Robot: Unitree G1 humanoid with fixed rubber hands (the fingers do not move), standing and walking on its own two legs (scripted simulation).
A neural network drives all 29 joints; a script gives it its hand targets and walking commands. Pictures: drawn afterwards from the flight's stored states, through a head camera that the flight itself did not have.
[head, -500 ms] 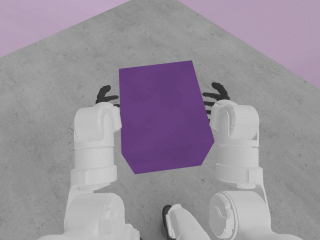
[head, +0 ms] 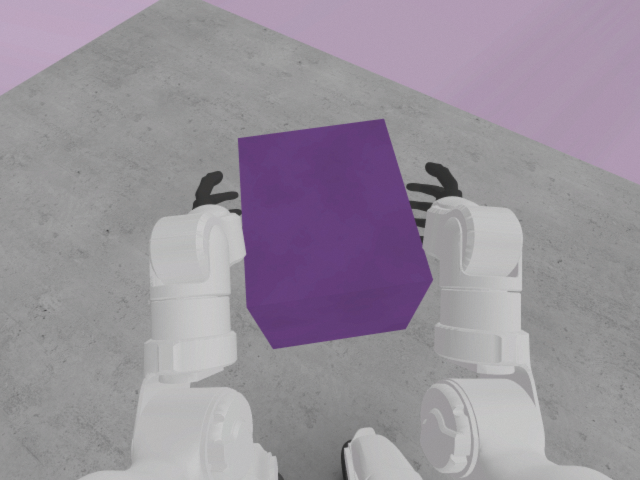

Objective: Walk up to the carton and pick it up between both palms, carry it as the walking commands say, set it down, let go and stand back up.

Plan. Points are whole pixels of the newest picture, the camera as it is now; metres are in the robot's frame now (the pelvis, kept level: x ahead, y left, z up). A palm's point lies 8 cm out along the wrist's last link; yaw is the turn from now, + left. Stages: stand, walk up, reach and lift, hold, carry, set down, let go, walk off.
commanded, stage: carry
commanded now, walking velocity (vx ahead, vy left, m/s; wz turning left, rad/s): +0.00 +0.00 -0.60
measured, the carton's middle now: (326, 238) +0.41 +0.00 +0.01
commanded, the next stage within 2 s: none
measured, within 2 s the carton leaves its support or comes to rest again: neither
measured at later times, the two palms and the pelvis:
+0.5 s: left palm (388, 263) +0.34 -0.07 +0.08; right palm out of the picture +0.29 -0.33 +0.08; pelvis -0.06 -0.11 +0.00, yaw -12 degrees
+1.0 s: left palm (480, 342) +0.24 -0.13 +0.11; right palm out of the picture +0.18 -0.39 +0.11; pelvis -0.15 -0.15 +0.00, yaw -16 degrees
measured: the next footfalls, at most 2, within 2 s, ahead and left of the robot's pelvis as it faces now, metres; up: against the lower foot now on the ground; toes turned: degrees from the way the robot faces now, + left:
left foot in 0.02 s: +0.05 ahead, +0.10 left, +0.00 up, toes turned +6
right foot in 0.30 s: +0.04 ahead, -0.23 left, +0.00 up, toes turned -6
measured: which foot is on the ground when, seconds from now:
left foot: up 0.00-0.00, down 0.02-0.30, up 0.32-0.56, down 0.58-0.84, up 0.86-1.00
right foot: down 0.00-0.04, up 0.06-0.28, down 0.30-1.00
